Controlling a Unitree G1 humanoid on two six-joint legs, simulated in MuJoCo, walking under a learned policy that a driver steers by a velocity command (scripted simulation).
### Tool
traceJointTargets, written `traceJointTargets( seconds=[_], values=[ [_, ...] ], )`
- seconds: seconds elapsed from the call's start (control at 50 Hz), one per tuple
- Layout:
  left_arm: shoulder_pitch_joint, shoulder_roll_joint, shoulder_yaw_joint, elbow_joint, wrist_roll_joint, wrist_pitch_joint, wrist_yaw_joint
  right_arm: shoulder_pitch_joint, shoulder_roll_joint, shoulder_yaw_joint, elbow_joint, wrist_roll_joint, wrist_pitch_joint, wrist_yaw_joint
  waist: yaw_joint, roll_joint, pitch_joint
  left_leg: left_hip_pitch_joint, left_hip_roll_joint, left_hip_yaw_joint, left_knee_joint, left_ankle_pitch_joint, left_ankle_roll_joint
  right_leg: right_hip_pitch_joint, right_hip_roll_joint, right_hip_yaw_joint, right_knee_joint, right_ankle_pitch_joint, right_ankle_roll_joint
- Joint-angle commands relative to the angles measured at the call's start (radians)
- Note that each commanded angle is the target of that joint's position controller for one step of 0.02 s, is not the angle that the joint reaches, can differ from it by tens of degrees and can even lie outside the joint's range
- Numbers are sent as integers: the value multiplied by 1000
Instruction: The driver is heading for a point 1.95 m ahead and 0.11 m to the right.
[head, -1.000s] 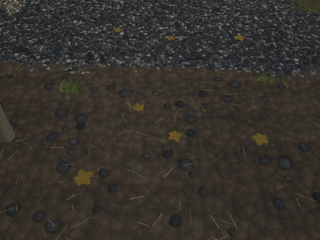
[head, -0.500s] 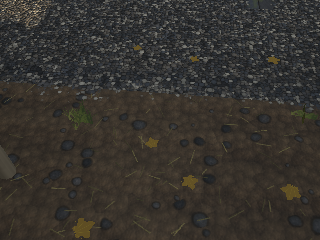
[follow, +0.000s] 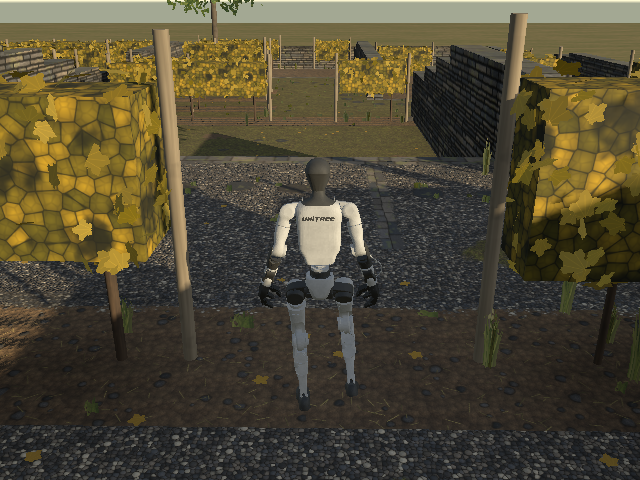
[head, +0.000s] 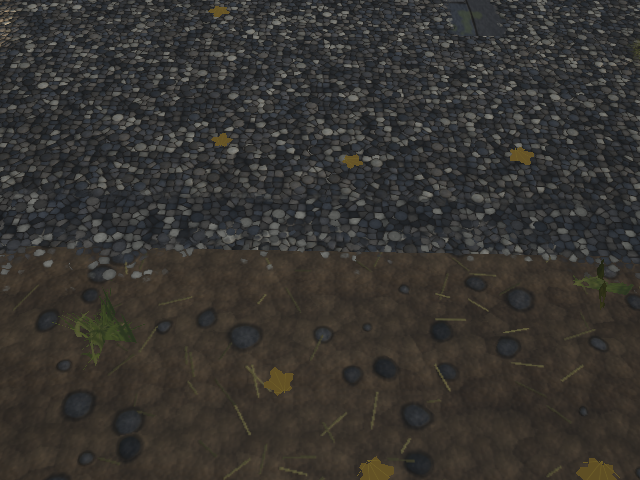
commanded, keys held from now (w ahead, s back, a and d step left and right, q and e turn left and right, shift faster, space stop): e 0.24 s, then no key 0.76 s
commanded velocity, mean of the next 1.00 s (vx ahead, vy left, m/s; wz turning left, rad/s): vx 0.09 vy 0.00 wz -0.22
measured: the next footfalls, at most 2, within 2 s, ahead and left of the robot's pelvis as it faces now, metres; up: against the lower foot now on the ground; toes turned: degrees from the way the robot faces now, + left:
right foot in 0.28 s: +0.26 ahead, -0.13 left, +0.00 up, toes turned -11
left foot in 0.68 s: +0.25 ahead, +0.11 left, +0.00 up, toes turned -12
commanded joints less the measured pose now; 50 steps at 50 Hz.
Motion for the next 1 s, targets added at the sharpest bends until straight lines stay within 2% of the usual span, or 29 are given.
traceJointTargets(
  seconds=[0.02,0.06,0.1,0.14,0.18,0.24,0.26,0.28,0.3,0.32,0.34,0.36,0.38,0.4,0.42,0.46,0.52,0.6,0.64,0.66,0.68,0.7,0.72,0.74,0.76,0.78,0.84,0.88,1.0],
  values=[
    [65,30,15,-47,13,21,4,-54,-133,-24,-54,-7,-13,-24,59,105,-25,23,290,-112,-159,595,137,-47,-33,25,-75,94,28],
    [15,21,12,-78,24,23,-6,-67,-152,-28,-61,-4,1,-44,55,109,-27,13,260,-30,-159,595,119,-22,-24,-17,-232,212,37],
    [-60,5,4,-111,27,24,-20,-58,-167,-30,-63,2,13,-60,27,114,-32,24,243,26,-149,592,108,22,-8,-66,-366,311,36],
    [-108,10,4,-141,29,29,-33,-34,-182,-34,-57,12,28,-71,5,110,-46,92,263,36,-123,586,110,28,5,-87,-442,340,35],
    [-133,29,9,-169,31,35,-44,-27,-192,-40,-56,25,46,-76,1,115,-49,167,293,34,-75,583,104,14,13,-96,-487,289,21],
    [-97,72,27,-195,32,38,-61,-63,-214,-53,-77,44,71,-85,36,138,-66,220,314,33,74,699,74,66,56,-132,-538,151,-24],
    [-32,89,38,-183,32,33,-64,-72,-212,-54,-83,49,79,-87,70,121,-94,213,289,43,187,718,50,157,89,-148,-615,181,-48],
    [49,142,60,-167,37,26,-55,-35,-198,-49,-80,43,83,-83,104,53,-144,169,220,66,366,617,-2,312,107,-119,-726,391,-82],
    [105,241,82,-173,50,27,-28,-20,-149,-28,-108,3,77,-71,100,-125,-243,-68,143,76,664,154,-68,565,-104,153,-676,901,-166],
    [57,264,72,-202,63,29,-22,58,-89,-5,-134,-6,67,-53,18,-240,-397,-341,-37,-62,977,-582,-113,796,-347,535,-692,1049,-414],
    [48,175,44,-221,56,35,-25,19,-151,-20,-114,24,63,-35,61,-82,-433,-356,26,-217,1018,-535,-97,719,-305,462,-734,869,-380],
    [-26,129,30,-235,48,34,-24,-46,-163,-23,-127,51,68,-32,55,-43,-318,-406,63,-200,993,-470,-84,625,-255,330,-745,729,-321],
    [-72,106,23,-235,36,35,-24,-67,-150,-25,-114,43,81,-45,34,42,-226,-401,98,-188,901,-414,-86,503,-198,251,-775,582,-255],
    [-100,87,16,-234,32,38,-19,-84,-171,-35,-113,25,97,-61,21,29,-179,-360,116,-188,826,-365,-92,400,-166,213,-806,470,-225],
    [-111,103,19,-230,43,41,-16,-71,-170,-37,-109,20,112,-67,2,-11,-159,-287,111,-173,798,-321,-96,310,-140,186,-833,417,-218],
    [-113,114,22,-226,59,41,-10,-40,-145,-33,-99,22,120,-75,-10,-47,-158,-236,99,-164,704,-288,-103,271,-117,157,-855,401,-220],
    [-110,114,20,-218,58,42,5,-57,-122,-24,-93,24,118,-81,1,-58,-177,-195,102,-168,549,-239,-112,288,-108,140,-863,319,-205],
    [-114,102,10,-208,59,52,11,-86,-129,-21,-86,28,117,-74,18,-79,-149,-124,93,-155,394,-194,-110,273,-100,157,-890,82,-180],
    [-118,88,1,-199,51,57,10,-66,-120,-19,-70,26,111,-66,2,-70,-130,-61,78,-134,252,-141,-93,269,-86,159,-871,4,-152],
    [-116,80,-4,-193,43,60,10,-38,-113,-16,-54,21,108,-60,-16,-62,-120,1,65,-115,140,-69,-76,252,-69,148,-855,-33,-124],
    [-80,65,-9,-178,40,59,9,-26,-123,-15,-47,7,105,-54,-15,-40,-113,56,84,-136,73,-8,-55,231,-45,139,-838,-66,-81],
    [-62,47,-16,-174,48,54,7,-15,-162,-18,-49,-9,102,-52,2,26,-102,86,174,-227,44,46,-20,195,-5,101,-771,-70,-37],
    [-26,34,-11,-178,49,48,1,-57,-215,-30,-44,3,102,-52,73,171,-76,0,209,-263,49,-35,22,212,84,2,-742,-48,-4],
    [-80,44,-10,-177,58,46,1,-73,-150,-17,-43,5,95,-46,48,191,-66,-113,197,-271,-1,-197,22,319,93,-25,-705,29,15],
    [-108,58,-5,-183,54,49,1,-87,-127,-9,-44,0,85,-44,43,187,-50,-156,178,-257,-22,-253,-4,364,85,-18,-689,74,8],
    [-107,54,-4,-175,49,55,5,-96,-135,-9,-43,-2,77,-44,45,177,-42,-169,160,-237,-18,-236,-28,387,74,-9,-681,106,-4],
    [-95,58,0,-155,47,63,4,-50,-135,-7,-23,10,60,-49,26,121,-38,-118,130,-201,26,-141,-45,376,58,14,-685,178,-28],
    [-94,48,-1,-142,44,59,1,-22,-133,-6,-10,15,63,-54,14,88,-47,-82,121,-191,50,-87,-41,369,57,14,-681,224,-27],
    [-89,45,1,-96,40,58,3,-7,-121,-1,6,16,76,-57,2,43,-60,-42,103,-172,80,-13,-36,388,53,15,-669,301,-21]
  ],
)
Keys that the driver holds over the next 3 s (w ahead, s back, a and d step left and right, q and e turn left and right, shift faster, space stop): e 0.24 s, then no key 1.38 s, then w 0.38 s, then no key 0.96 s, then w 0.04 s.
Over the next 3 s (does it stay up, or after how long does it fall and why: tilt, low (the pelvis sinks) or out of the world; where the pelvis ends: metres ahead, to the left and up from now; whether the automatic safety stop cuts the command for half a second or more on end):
stays up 0.51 -0.08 -0.01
